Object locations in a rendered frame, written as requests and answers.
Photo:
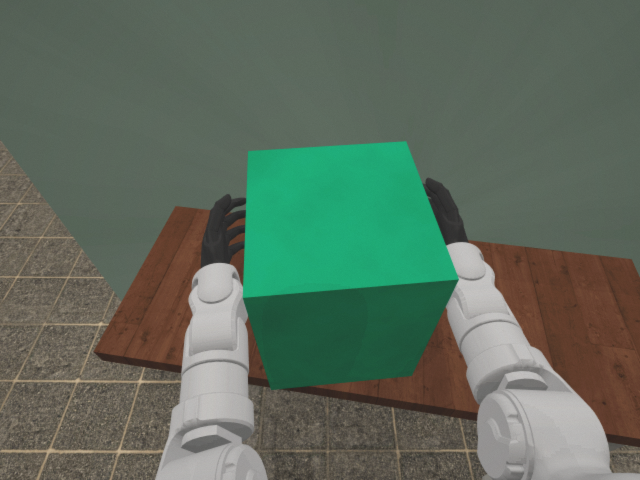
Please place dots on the carton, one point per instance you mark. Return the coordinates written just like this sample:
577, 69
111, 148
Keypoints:
346, 272

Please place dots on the left robot forearm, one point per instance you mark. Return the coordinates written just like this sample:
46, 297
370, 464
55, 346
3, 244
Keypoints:
214, 407

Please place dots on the table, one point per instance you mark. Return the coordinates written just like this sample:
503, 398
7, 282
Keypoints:
581, 311

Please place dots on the right robot forearm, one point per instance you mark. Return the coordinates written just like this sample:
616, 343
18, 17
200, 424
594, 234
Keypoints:
496, 351

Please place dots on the robot left upper arm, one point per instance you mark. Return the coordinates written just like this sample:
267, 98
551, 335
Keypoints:
232, 461

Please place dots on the robot left hand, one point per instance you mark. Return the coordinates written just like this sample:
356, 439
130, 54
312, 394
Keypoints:
216, 239

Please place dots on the robot right hand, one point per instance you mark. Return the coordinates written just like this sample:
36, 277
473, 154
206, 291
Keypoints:
446, 212

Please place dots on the robot right upper arm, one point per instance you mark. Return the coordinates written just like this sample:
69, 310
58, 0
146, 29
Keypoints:
542, 435

